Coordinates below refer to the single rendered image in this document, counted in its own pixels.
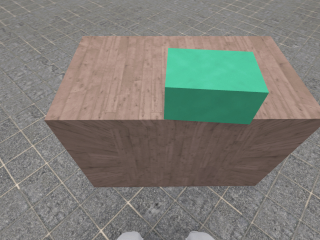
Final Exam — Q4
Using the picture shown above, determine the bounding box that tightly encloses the carton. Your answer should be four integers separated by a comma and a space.
164, 48, 269, 125

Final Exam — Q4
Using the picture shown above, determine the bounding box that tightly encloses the pedestal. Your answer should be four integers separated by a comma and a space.
44, 36, 320, 188

